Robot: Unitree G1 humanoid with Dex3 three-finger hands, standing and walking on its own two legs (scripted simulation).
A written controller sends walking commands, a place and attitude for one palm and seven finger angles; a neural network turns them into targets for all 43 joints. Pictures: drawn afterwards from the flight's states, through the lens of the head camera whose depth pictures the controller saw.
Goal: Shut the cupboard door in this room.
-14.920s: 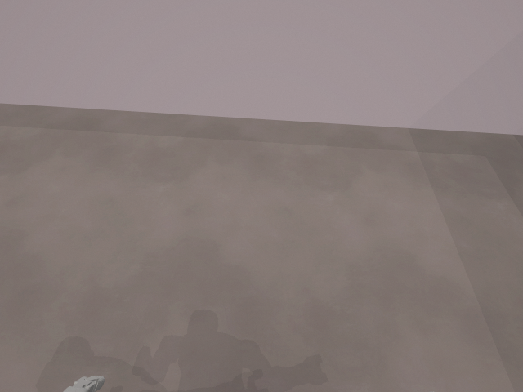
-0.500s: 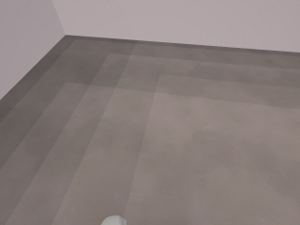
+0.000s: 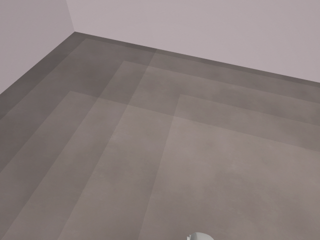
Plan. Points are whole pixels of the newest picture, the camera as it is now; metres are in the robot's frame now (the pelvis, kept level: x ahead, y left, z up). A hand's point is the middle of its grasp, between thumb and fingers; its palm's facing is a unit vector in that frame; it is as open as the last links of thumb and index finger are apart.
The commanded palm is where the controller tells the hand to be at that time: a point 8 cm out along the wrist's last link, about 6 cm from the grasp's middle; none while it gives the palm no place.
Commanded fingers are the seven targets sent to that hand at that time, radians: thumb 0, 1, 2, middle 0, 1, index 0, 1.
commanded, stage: walk around to get in front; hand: left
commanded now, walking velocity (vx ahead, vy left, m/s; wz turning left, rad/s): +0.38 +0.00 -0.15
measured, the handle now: out of the picture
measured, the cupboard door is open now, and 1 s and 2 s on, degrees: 74 74 74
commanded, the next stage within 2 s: walk to a spot facing it in 0.62 s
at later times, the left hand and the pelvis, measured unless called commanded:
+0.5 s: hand (133, 179) +0.32 +0.10 -0.16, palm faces +0.01 -0.98 -0.19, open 7.2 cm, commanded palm none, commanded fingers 0.00 0.90 0.90 -0.20 -0.30 -0.20 -0.30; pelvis +0.22 -0.07 -0.01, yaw -2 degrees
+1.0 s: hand (116, 163) +0.38 +0.18 -0.19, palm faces +0.17 -0.97 -0.16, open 7.4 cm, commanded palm none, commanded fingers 0.00 0.90 0.90 -0.20 -0.30 -0.20 -0.30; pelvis +0.39 -0.01 +0.00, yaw +7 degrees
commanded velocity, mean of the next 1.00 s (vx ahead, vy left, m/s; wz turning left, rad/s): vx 0.25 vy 0.00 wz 0.22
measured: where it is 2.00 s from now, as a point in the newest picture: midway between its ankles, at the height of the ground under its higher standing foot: (168, 207)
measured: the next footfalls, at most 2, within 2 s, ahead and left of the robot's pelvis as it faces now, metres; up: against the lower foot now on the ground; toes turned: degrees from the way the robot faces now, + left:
right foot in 0.36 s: +0.30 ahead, -0.17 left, +0.00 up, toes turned -12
left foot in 0.82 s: +0.47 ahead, +0.08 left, +0.00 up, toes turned +13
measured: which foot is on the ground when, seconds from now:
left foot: down 0.00-0.36, up 0.38-0.80, down 0.82-1.00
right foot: up 0.00-0.34, down 0.36-0.82, up 0.84-1.00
